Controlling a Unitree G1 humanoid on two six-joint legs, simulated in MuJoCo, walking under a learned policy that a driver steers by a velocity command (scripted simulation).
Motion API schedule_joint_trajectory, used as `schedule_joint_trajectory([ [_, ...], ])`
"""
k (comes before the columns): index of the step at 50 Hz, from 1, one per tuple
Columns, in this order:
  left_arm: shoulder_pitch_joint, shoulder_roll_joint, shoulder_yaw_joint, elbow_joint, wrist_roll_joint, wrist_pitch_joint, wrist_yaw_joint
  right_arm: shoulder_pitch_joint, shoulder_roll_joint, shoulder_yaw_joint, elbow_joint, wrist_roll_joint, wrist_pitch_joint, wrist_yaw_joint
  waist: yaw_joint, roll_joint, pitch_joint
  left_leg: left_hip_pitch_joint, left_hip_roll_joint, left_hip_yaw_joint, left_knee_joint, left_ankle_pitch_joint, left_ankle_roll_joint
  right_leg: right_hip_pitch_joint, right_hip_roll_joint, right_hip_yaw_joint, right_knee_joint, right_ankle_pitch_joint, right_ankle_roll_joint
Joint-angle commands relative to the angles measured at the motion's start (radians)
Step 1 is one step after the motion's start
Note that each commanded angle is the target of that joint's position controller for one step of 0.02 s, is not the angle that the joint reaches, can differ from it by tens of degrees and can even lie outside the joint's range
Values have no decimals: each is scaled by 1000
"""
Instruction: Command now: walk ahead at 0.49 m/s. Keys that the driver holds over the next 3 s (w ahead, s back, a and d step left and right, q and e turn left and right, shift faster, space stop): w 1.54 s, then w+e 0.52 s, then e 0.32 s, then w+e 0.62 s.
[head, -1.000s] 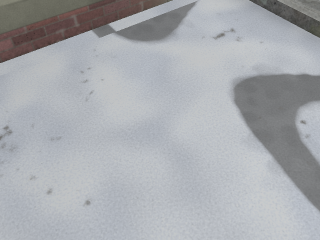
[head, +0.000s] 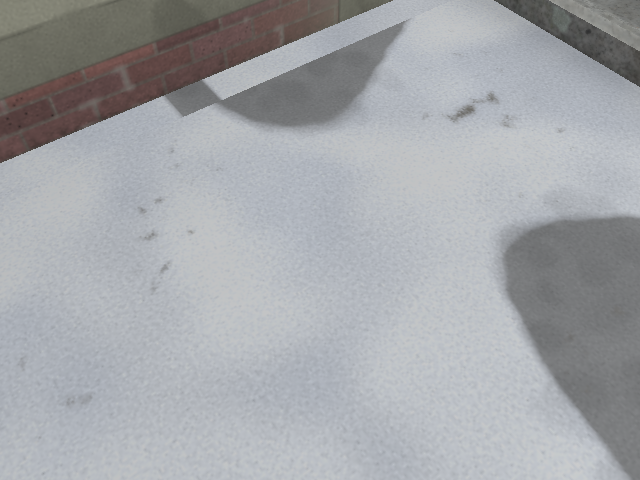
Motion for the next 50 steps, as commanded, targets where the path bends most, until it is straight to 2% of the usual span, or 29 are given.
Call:
schedule_joint_trajectory([
  [1,112,48,-1,9,10,-15,-7,-80,-103,-32,-112,7,-38,-4,40,26,-109,-444,116,-22,179,169,29,394,-309,426,-338,71,-174],
  [2,114,37,-5,27,16,-18,-9,-48,-76,-36,-112,-5,-23,-5,7,-9,-98,-381,147,-29,131,213,30,325,-269,353,-366,86,-160],
  [3,135,41,-6,45,15,-18,-12,-22,-76,-44,-109,-10,-6,-7,-5,-35,-81,-356,153,-19,104,221,28,291,-248,310,-385,112,-163],
  [4,160,51,-5,62,11,-20,-9,-21,-61,-46,-114,-8,6,-9,-12,-50,-58,-356,156,-7,82,223,22,259,-237,275,-402,144,-167],
  [5,181,66,-4,76,10,-21,-4,-43,-56,-48,-127,-7,16,-11,-18,-57,-32,-380,163,1,55,236,15,234,-235,249,-416,166,-169],
  [7,223,100,0,95,11,-19,10,-133,-69,-53,-166,-18,26,-12,-6,-53,8,-466,175,13,-26,317,-10,228,-239,220,-437,194,-176],
  [10,278,118,-1,107,11,-6,29,-273,-73,-54,-216,-24,23,-7,29,-50,33,-534,168,29,-223,469,-30,264,-223,184,-446,209,-158],
  [11,283,121,-3,104,12,-6,31,-305,-75,-54,-225,-21,19,-8,40,-54,33,-515,155,43,-303,520,-30,264,-201,156,-438,229,-139],
  [13,323,136,-2,114,4,-6,34,-389,-62,-46,-249,-18,15,-3,70,-60,38,-466,124,72,-438,589,-31,279,-191,132,-443,216,-121],
  [17,399,151,3,148,-6,7,39,-505,-63,-38,-296,-6,10,20,110,-61,70,-504,103,75,-571,561,-22,438,-244,141,-406,185,-120],
  [20,403,167,13,159,-7,23,46,-533,-77,-38,-327,-4,-2,42,96,-68,68,-493,89,76,-629,458,10,538,-291,149,-335,260,-104],
  [21,387,175,17,156,-7,27,47,-502,-91,-43,-324,-4,-5,45,73,-80,47,-430,72,88,-644,418,25,547,-294,144,-296,346,-94],
  [22,366,188,21,151,-5,31,47,-437,-116,-55,-311,-6,-8,45,36,-98,2,-320,39,114,-647,387,42,546,-286,133,-225,513,-83],
  [23,341,183,19,144,-1,37,46,-293,-154,-77,-270,-7,-9,40,-39,-99,-81,-130,1,142,-658,387,68,515,-246,100,-63,665,-63],
  [24,326,157,6,125,9,37,44,-90,-217,-101,-217,-13,-7,32,-119,-62,-219,184,74,60,-623,429,117,349,-192,63,197,575,-32],
  [25,448,39,-29,116,9,20,32,54,-318,-126,-187,-36,-3,28,-91,175,-395,619,345,-391,-668,303,278,-79,-22,24,625,125,42],
  [26,455,43,-33,135,-5,-11,23,57,-253,-104,-183,-31,-1,30,-86,238,-479,668,419,-685,-835,245,310,-222,33,187,799,-404,35],
  [27,355,136,-8,106,-31,-28,19,-28,-191,-84,-192,-23,-3,30,-71,183,-324,538,380,-548,-847,239,245,-306,-34,210,863,-365,14],
  [28,271,157,-3,80,-37,-32,24,-133,-155,-70,-216,-20,-1,29,-40,103,-212,362,346,-388,-868,326,210,-295,-91,171,830,-270,6],
  [29,227,150,4,73,-24,-27,33,-201,-124,-60,-224,-26,-3,35,-6,33,-137,204,301,-276,-906,412,189,-249,-130,150,761,-197,8],
  [30,242,132,10,76,-13,-11,39,-229,-100,-53,-222,-34,-8,39,32,50,-110,110,261,-196,-938,450,169,-182,-164,154,697,-151,7],
  [31,268,106,9,84,-11,5,41,-228,-88,-50,-212,-37,-9,43,51,66,-100,57,237,-157,-967,454,167,-133,-174,152,663,-127,9],
  [32,286,84,9,91,-10,17,42,-209,-93,-52,-198,-36,-11,42,59,68,-89,29,224,-124,-987,478,176,-117,-175,142,640,-114,14],
  [33,280,80,11,88,-9,24,44,-189,-108,-55,-186,-35,-13,38,65,65,-74,13,220,-101,-1003,500,184,-128,-178,136,614,-94,20],
  [35,203,94,18,61,-2,30,47,-152,-141,-62,-170,-36,-13,24,58,54,-39,29,224,-79,-1028,524,190,-210,-188,135,527,-14,36],
  [38,84,94,22,25,4,27,43,-95,-147,-61,-152,-32,-2,5,29,47,-13,85,220,-55,-1045,508,173,-299,-185,132,363,129,51],
  [42,-49,78,15,-10,-1,18,31,-37,-161,-61,-130,-23,5,-6,-11,52,17,130,203,-10,-1058,469,145,-282,-150,101,156,259,52],
  [47,-180,75,4,-58,-11,6,6,37,-166,-67,-86,-18,23,-10,-49,51,60,274,247,-1,-1010,499,145,-311,-123,82,28,201,38],
  [50,-180,94,6,-72,-14,-6,-11,26,-182,-76,-78,-12,35,-17,-23,69,47,333,278,-3,-939,613,129,-250,-102,68,-19,102,5],
])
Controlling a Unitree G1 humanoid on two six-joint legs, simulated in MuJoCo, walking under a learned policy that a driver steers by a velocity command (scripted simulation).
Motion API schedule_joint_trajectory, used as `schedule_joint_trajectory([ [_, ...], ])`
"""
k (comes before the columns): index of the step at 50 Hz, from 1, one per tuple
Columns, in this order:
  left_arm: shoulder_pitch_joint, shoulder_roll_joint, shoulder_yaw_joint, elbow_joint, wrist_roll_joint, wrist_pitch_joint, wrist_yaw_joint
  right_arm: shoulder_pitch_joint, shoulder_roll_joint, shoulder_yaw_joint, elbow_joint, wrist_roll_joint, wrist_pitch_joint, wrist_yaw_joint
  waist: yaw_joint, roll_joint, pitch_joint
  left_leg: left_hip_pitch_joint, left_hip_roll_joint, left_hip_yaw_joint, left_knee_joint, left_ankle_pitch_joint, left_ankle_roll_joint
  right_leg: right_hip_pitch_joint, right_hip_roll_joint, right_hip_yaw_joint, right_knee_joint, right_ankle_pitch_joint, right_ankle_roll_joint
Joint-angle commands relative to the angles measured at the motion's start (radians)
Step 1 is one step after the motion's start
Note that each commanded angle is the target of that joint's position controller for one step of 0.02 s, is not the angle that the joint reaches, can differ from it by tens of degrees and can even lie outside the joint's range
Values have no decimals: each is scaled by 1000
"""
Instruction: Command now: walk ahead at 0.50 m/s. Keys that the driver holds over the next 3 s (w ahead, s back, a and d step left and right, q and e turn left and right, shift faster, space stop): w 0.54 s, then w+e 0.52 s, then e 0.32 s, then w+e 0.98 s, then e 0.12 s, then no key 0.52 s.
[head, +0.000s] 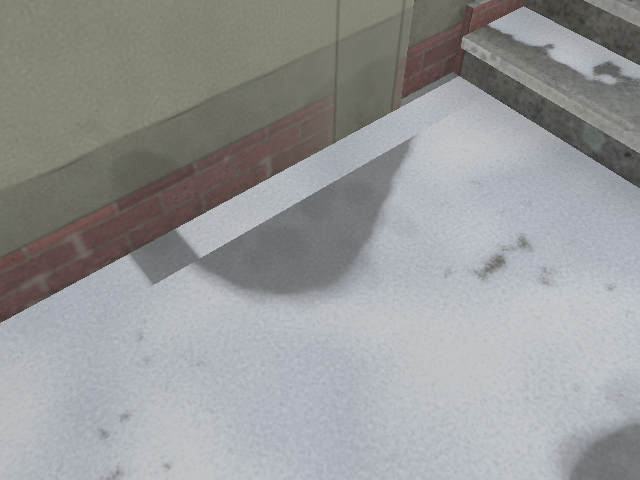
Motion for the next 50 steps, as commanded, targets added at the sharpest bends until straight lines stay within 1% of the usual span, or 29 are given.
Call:
schedule_joint_trajectory([
  [1,-68,102,22,-78,-4,-28,-14,19,-172,-40,-21,5,6,-10,48,120,56,39,320,-123,69,595,134,9,27,-20,-46,-93,-36],
  [2,20,129,37,-54,-2,-30,-12,-7,-178,-41,-26,6,10,-10,100,132,0,22,298,-100,167,765,118,154,64,-53,-61,-96,-56],
  [3,192,177,63,2,1,-30,-6,-24,-158,-32,-34,3,14,-8,176,116,-100,-51,242,-60,358,827,89,392,80,-59,-64,-72,-87],
  [4,387,258,85,42,14,-27,5,-23,-130,-16,-60,-13,11,-7,234,5,-251,-281,175,-15,682,538,50,716,-113,166,-46,-63,-158],
  [5,443,307,92,61,19,-22,1,98,11,21,-61,-11,-13,5,162,-255,-365,-675,-16,-51,1014,-186,-12,1019,-326,650,-171,-230,-314],
  [6,420,217,66,57,9,-23,0,44,-83,2,-52,14,-38,10,191,-173,-344,-785,27,-187,1146,-262,8,998,-304,710,-236,-318,-285],
  [7,326,174,52,37,5,-25,3,-47,-137,-12,-83,35,-52,13,175,-131,-205,-849,81,-166,1159,-181,24,868,-276,551,-249,-272,-238],
  [8,238,148,42,16,9,-25,3,-102,-143,-14,-96,32,-55,6,142,-40,-130,-810,138,-135,1112,-81,26,712,-239,428,-276,-180,-209],
  [9,187,123,34,9,19,-27,-1,-130,-137,-23,-102,17,-49,-1,112,-10,-74,-764,169,-125,1051,-23,22,581,-205,350,-309,-111,-195],
  [10,171,96,24,13,29,-29,-4,-109,-121,-27,-98,11,-34,-4,78,-22,-59,-699,195,-131,1013,13,23,503,-175,291,-342,-81,-184],
  [11,178,92,23,23,29,-30,-6,-86,-94,-26,-94,10,-20,-5,63,-37,-51,-663,201,-128,982,28,20,460,-163,260,-370,-72,-187],
  [13,208,121,29,41,24,-34,1,-94,-75,-26,-100,7,-2,-9,52,-35,-16,-674,212,-114,916,63,4,415,-152,203,-412,-34,-201],
  [15,238,151,35,53,24,-33,15,-171,-86,-30,-128,-1,4,-12,63,-18,14,-743,218,-110,817,153,-17,425,-152,173,-436,-9,-203],
  [20,311,161,33,74,14,-20,33,-339,-64,-23,-175,-1,-3,2,110,-26,46,-758,187,-77,531,386,-29,474,-113,83,-449,6,-157],
  [26,401,177,40,120,2,1,37,-496,-66,-9,-233,12,-14,33,155,-31,94,-765,151,-57,358,345,-10,627,-169,75,-389,-5,-146],
  [28,390,189,47,127,-3,9,43,-493,-96,-13,-247,16,-24,40,133,-51,90,-713,141,-60,318,258,13,657,-188,91,-339,40,-126],
  [29,379,195,49,126,-4,12,44,-456,-114,-20,-242,16,-29,40,106,-61,68,-635,122,-48,302,228,23,654,-190,101,-298,119,-117],
  [30,353,201,50,120,-5,16,45,-364,-139,-34,-219,13,-34,37,50,-64,20,-496,89,-23,279,218,38,635,-167,90,-202,270,-102],
  [31,339,175,40,111,2,19,44,-183,-191,-61,-165,11,-36,27,-26,-42,-90,-246,84,-21,282,227,64,555,-106,57,-10,325,-73],
  [32,316,132,19,67,28,16,42,14,-286,-85,-140,-10,-36,12,-91,88,-265,85,295,-249,302,192,121,327,-21,9,337,45,-36],
  [33,432,4,-12,60,8,-7,37,27,-333,-89,-127,-26,-32,16,-11,373,-371,343,509,-723,134,20,261,-42,151,32,637,-587,12],
  [34,385,132,17,83,-13,-23,32,6,-233,-62,-141,-33,-31,17,-42,246,-321,281,471,-724,90,-31,226,-125,95,156,758,-600,9],
  [35,315,171,29,63,-27,-28,31,-74,-179,-46,-158,-27,-31,14,-26,194,-202,166,450,-546,96,24,180,-171,44,134,772,-514,-3],
  [36,277,163,30,58,-20,-23,37,-146,-148,-34,-171,-23,-32,16,6,117,-138,26,411,-421,71,108,156,-125,-10,109,736,-426,-1],
  [37,262,151,37,56,-8,-13,41,-194,-127,-27,-172,-22,-34,19,34,111,-83,-90,374,-329,31,149,142,-79,-42,105,679,-366,1],
  [39,294,103,34,59,-14,20,41,-233,-115,-23,-158,-34,-41,23,79,141,-45,-217,331,-208,-35,189,130,21,-72,106,633,-301,0],
  [42,268,80,31,30,-8,43,35,-199,-125,-22,-133,-32,-45,17,92,106,-5,-228,343,-104,-63,291,141,-63,-82,121,616,-219,1],
  [46,166,102,39,-24,0,40,21,-160,-146,-23,-112,-39,-40,2,73,97,27,-183,326,6,-77,342,128,-153,-65,133,459,-41,11],
  [50,30,88,29,-82,6,31,-6,-113,-168,-23,-98,-30,-27,-12,28,80,70,-118,325,91,-86,345,107,-155,-47,59,255,59,12],
])
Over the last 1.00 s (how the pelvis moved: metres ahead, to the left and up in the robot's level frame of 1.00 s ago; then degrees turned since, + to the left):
0.56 0.04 0.01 -1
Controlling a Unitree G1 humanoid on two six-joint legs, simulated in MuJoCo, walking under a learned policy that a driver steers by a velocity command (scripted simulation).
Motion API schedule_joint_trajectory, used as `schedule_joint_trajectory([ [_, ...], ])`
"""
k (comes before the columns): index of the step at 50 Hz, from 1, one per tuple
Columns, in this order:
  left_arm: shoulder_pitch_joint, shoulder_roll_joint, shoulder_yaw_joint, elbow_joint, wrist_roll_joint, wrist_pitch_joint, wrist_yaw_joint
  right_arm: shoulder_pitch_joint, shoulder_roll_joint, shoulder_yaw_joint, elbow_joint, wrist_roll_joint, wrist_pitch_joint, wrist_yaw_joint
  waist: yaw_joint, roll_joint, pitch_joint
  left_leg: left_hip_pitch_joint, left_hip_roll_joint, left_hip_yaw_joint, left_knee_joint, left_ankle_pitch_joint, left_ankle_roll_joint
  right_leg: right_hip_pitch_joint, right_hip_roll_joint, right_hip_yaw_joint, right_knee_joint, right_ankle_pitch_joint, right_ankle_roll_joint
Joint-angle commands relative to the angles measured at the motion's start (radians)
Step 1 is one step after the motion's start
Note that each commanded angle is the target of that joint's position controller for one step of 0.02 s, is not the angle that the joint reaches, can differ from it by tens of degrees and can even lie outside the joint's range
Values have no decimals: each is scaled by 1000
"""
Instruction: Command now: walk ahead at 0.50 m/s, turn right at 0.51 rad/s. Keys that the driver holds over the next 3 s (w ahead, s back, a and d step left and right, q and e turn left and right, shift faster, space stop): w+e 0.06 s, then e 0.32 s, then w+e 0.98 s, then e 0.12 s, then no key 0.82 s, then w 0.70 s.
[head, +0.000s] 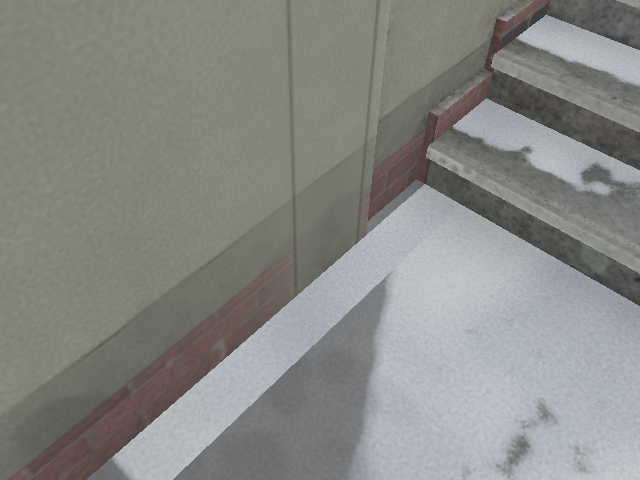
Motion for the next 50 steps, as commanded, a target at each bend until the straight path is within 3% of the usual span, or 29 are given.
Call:
schedule_joint_trajectory([
  [1,-117,26,-5,-97,3,-14,-23,-2,-159,-28,-49,7,-3,-14,-12,84,83,5,293,-71,-110,270,109,-40,-3,-42,-122,63,-3],
  [3,-190,23,-10,-136,-2,-24,-44,29,-185,-33,-40,-1,15,-24,-40,67,112,58,306,-42,-86,286,101,-67,7,-81,-184,42,-4],
  [6,-177,27,-9,-165,5,-37,-71,10,-195,-31,-47,3,51,-37,-7,121,78,76,308,11,77,711,62,57,77,-175,-245,-84,-25],
  [8,-6,86,18,-133,6,-44,-76,-18,-222,-37,-70,15,67,-50,82,175,-35,60,293,21,318,998,33,266,169,-224,-260,-162,-59],
  [9,149,142,47,-92,10,-49,-68,-38,-221,-36,-86,26,69,-53,164,162,-111,-8,258,33,522,951,-4,479,209,-214,-375,-52,-94],
  [10,230,239,80,-73,19,-42,-40,-11,-196,-26,-107,11,54,-50,192,34,-184,-255,200,21,806,532,-74,767,99,-31,-381,302,-143],
  [11,164,330,80,-110,41,-27,-8,69,-70,10,-141,-33,15,-29,67,-241,-275,-639,7,-35,1213,-445,-148,1067,-175,373,-283,984,-324],
  [12,202,322,72,-159,66,-28,-4,87,-126,11,-148,-3,-18,-6,120,-105,-542,-681,-25,-291,1369,-464,-143,1142,-283,596,-384,868,-463],
  [13,168,268,63,-182,60,-24,4,-29,-159,3,-172,29,-25,-2,142,-26,-458,-723,23,-324,1360,-380,-118,1050,-227,459,-409,755,-417],
  [14,91,232,58,-195,28,-23,6,-59,-159,1,-179,22,-19,-10,105,46,-311,-732,64,-313,1238,-280,-105,867,-174,341,-451,607,-350],
  [15,30,182,42,-208,7,-19,10,-65,-176,-5,-165,2,3,-27,68,90,-222,-686,101,-308,1162,-234,-112,713,-131,289,-487,499,-309],
  [16,-4,168,35,-213,6,-12,9,-54,-196,-15,-174,-4,25,-36,28,82,-161,-611,110,-306,1096,-217,-110,566,-110,262,-521,431,-296],
  [17,-19,167,32,-219,17,-9,8,-48,-197,-19,-184,-7,45,-39,7,53,-134,-552,105,-298,1050,-212,-110,471,-91,252,-548,398,-287],
  [20,-27,195,41,-230,29,-7,14,-24,-155,-13,-201,-9,65,-50,-14,-3,-156,-502,70,-286,886,-153,-124,408,-36,203,-547,410,-267],
  [23,-18,197,43,-239,2,10,28,-81,-159,-10,-223,3,66,-45,17,-50,-152,-540,72,-306,718,-59,-133,440,-3,271,-597,-162,-227],
  [25,-11,206,44,-245,0,13,29,-161,-166,-8,-246,13,55,-37,50,-97,-90,-562,60,-319,562,1,-123,447,8,330,-641,-441,-202],
  [30,50,219,46,-243,12,13,20,-226,-192,-7,-259,28,0,-13,90,-116,-67,-426,22,-307,327,-7,-94,481,10,387,-601,-483,-186],
  [32,40,198,35,-255,11,25,16,-170,-204,-13,-244,38,-11,-15,48,-115,-67,-302,15,-286,223,-4,-73,457,47,406,-547,-543,-166],
  [33,39,178,26,-261,13,26,15,-122,-218,-20,-230,35,-16,-16,20,-95,-65,-195,47,-287,168,5,-52,399,80,388,-488,-569,-144],
  [34,29,138,9,-284,20,23,10,-39,-262,-31,-216,13,-23,-16,-13,-27,-116,-33,179,-386,150,-23,5,293,125,322,-327,-588,-109],
  [35,8,78,-7,-315,9,14,3,38,-318,-46,-203,-16,-15,-18,-32,160,-126,113,328,-622,69,-227,102,71,238,129,-95,-635,-64],
  [36,-21,109,-9,-357,3,-5,-6,90,-338,-62,-172,-15,-9,-12,-40,314,-67,137,466,-858,9,-314,192,-129,207,58,82,-640,-45],
  [37,-21,161,2,-352,8,-12,-12,62,-276,-50,-191,4,-6,-16,-42,236,-28,127,457,-813,20,-341,199,-187,142,61,192,-577,-24],
  [38,-13,172,8,-340,9,-10,-16,45,-233,-40,-200,15,0,-21,-43,190,-5,114,403,-715,27,-297,160,-198,126,47,250,-520,-5],
  [40,-11,149,5,-352,7,1,-21,14,-219,-32,-206,17,11,-27,-30,177,37,55,353,-578,7,-171,118,-207,91,37,290,-409,18],
  [42,-21,119,-3,-375,6,7,-27,-3,-221,-30,-212,2,10,-25,-23,187,49,-40,313,-436,-33,-17,112,-134,83,-7,260,-307,40],
  [45,-37,92,-13,-401,11,9,-36,-3,-229,-33,-212,13,11,-24,-24,211,53,-93,295,-303,-63,24,114,-37,64,-53,131,-202,60],
  [48,-53,84,-8,-409,7,19,-36,-14,-261,-45,-214,27,10,-14,-24,226,65,-139,278,-180,-46,59,84,108,67,-100,-40,-127,61],
  [50,-76,85,-5,-415,-1,20,-39,13,-282,-57,-201,43,15,-14,-28,216,96,-126,307,-153,-45,17,63,148,62,-124,-103,-172,41],
])
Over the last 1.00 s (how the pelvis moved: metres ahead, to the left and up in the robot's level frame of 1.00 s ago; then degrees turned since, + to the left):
0.53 0.02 0.01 -11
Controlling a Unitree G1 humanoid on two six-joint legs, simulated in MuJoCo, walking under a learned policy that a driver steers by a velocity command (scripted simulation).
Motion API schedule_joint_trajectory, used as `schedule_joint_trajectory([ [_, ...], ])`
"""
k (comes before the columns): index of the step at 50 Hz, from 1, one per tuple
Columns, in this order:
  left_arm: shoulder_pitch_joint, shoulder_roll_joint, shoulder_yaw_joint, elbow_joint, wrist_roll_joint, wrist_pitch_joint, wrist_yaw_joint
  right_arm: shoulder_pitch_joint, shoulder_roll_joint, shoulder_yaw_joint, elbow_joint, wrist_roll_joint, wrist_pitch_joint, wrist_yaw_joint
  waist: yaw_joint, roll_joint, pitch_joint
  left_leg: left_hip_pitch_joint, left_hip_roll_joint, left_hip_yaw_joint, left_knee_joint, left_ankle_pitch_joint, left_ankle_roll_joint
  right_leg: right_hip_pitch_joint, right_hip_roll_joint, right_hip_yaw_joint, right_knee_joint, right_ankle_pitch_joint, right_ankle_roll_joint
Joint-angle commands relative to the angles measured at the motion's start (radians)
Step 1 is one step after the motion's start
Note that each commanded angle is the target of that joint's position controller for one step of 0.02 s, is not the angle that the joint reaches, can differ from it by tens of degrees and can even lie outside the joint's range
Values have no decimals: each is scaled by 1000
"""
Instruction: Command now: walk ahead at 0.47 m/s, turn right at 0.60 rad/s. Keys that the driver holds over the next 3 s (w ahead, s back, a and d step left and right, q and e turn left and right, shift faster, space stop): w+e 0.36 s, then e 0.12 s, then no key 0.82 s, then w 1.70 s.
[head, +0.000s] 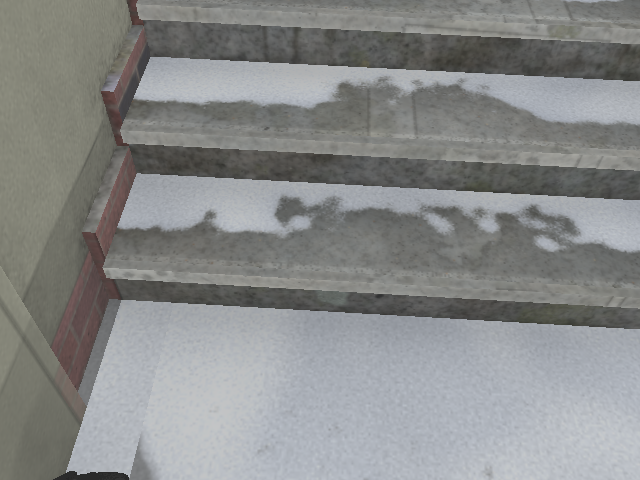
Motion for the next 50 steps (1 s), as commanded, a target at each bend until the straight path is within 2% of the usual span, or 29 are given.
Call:
schedule_joint_trajectory([
  [1,-104,55,20,-100,-7,-13,-6,-61,-210,-57,-62,18,-9,1,30,194,108,-110,198,-42,-126,132,173,96,7,-56,-103,-22,-30],
  [3,-59,69,34,-95,-10,-9,-6,-84,-230,-68,-67,36,0,7,87,175,75,-83,208,-8,1,399,153,219,59,-104,-212,-62,-91],
  [4,64,111,63,-51,-9,-5,-1,-78,-224,-66,-65,27,7,9,152,125,-17,-106,166,49,188,644,138,426,114,-137,-257,-11,-122],
  [5,247,175,100,-3,-17,4,15,-48,-180,-51,-74,9,4,7,236,57,-121,-241,120,86,465,639,101,693,130,-90,-264,4,-157],
  [6,288,325,121,0,-21,6,36,11,-31,-5,-144,-46,-12,14,159,-316,-190,-655,-26,54,887,-174,26,978,-162,445,-357,-82,-308],
  [7,312,294,103,-29,-20,-16,28,-51,-68,-1,-177,-3,-49,16,201,-284,-385,-774,-103,-188,1067,-270,37,1031,-278,861,-589,-343,-420],
  [8,295,219,79,-7,-11,-39,21,-171,-155,-24,-196,43,-67,19,226,-147,-242,-872,-65,-210,1099,-167,60,964,-266,765,-619,-310,-364],
  [9,262,190,69,5,-8,-51,22,-194,-144,-19,-200,38,-77,16,196,-115,-157,-869,-26,-201,1038,-90,86,856,-233,647,-591,-226,-336],
  [10,185,161,56,-7,-5,-53,26,-191,-144,-19,-185,7,-80,6,154,-43,-103,-799,8,-205,957,-29,86,721,-194,542,-572,-84,-305],
  [12,98,134,44,-25,16,-50,34,-162,-145,-28,-171,-9,-63,11,86,-65,-69,-662,29,-213,850,22,84,553,-139,426,-603,70,-290],
  [14,91,125,43,-10,9,-56,45,-169,-109,-22,-165,-19,-44,22,73,-42,-51,-636,13,-192,768,54,65,493,-119,370,-633,130,-306],
  [20,154,158,56,53,-9,-51,75,-400,-43,2,-218,-25,-42,37,132,-27,32,-576,-82,-162,338,373,22,410,-35,245,-613,254,-245],
  [24,214,161,64,93,-22,-18,89,-472,-62,-4,-243,-16,-47,60,156,-40,4,-480,-143,-179,189,419,46,473,-41,312,-512,304,-195],
  [26,186,146,62,96,-12,-5,104,-430,-92,-17,-224,-14,-50,64,129,-77,-26,-445,-134,-206,162,394,72,552,-60,354,-440,321,-168],
  [28,147,118,53,90,-8,-4,102,-320,-109,-24,-186,-35,-64,50,77,-91,-72,-319,-132,-176,92,428,114,591,-19,338,-305,440,-134],
  [29,144,83,40,79,2,-4,97,-256,-141,-31,-176,-62,-76,42,49,-47,-148,-145,-50,-211,108,659,156,543,47,310,-149,375,-100],
  [30,256,40,24,82,14,-5,95,-197,-190,-33,-179,-92,-80,37,76,155,-285,186,181,-430,199,1097,286,309,148,252,139,-97,-37],
  [31,374,79,23,102,4,-4,90,-145,-164,-37,-153,-63,-60,44,90,353,-448,347,349,-727,159,1020,433,159,205,228,349,-558,5],
  [32,338,166,43,125,-3,6,89,-183,-119,-24,-172,-26,-46,49,77,204,-393,251,322,-730,106,734,411,123,151,270,437,-503,27],
  [33,227,182,48,115,-7,24,94,-234,-88,-12,-183,-25,-34,46,69,130,-260,126,263,-615,75,582,364,93,123,226,449,-438,42],
  [34,188,158,43,120,-3,40,104,-278,-57,2,-173,-27,-22,44,84,83,-159,-16,211,-524,39,468,327,99,81,190,397,-390,52],
  [36,175,81,24,124,8,58,114,-341,-32,17,-152,-33,-4,38,133,116,-58,-247,117,-403,-40,331,275,238,30,129,180,-318,64],
  [38,177,34,9,139,11,50,117,-354,-57,8,-137,-34,0,34,131,180,-54,-298,65,-315,-51,406,272,349,39,71,-4,-290,76],
  [40,152,34,3,148,17,38,115,-332,-84,-2,-119,-27,-2,34,116,177,-101,-261,73,-299,-29,430,285,428,39,58,-151,-204,73],
  [44,99,54,4,160,28,44,113,-329,-58,19,-89,-18,1,35,128,143,-74,-359,45,-299,-44,-8,213,601,34,55,-389,18,18],
  [45,72,72,3,143,34,44,116,-309,-38,30,-76,-28,-3,40,123,123,-55,-400,23,-289,-42,-120,163,628,-15,111,-417,64,-7],
  [46,47,137,17,142,24,44,118,-259,-54,26,-73,-36,-5,45,75,42,-33,-405,-36,-244,-36,-160,121,590,-35,134,-400,0,-40],
  [48,22,99,12,164,23,41,98,-295,-63,23,-65,-32,-2,37,84,-29,-7,-295,-85,-155,51,-34,80,448,-11,135,-454,-188,-66],
  [50,-15,60,-3,168,29,31,92,-274,-34,32,-45,-31,1,27,65,-66,2,-246,-91,-135,85,65,79,412,-10,135,-474,-128,-53],
])
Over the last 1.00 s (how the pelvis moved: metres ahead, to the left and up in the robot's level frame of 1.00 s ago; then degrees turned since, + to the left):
0.35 -0.12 -0.01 -36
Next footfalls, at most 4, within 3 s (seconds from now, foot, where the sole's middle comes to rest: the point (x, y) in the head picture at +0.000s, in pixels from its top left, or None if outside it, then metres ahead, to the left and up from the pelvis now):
0.10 right None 0.19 -0.15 -0.77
0.58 left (317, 470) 0.52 -0.03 -0.77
0.90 right None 0.38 -0.25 -0.77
1.96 right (456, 391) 0.66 -0.36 -0.77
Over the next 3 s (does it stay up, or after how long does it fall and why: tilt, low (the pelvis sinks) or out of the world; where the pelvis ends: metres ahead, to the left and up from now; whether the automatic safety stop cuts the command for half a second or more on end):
stays up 1.07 -0.41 0.18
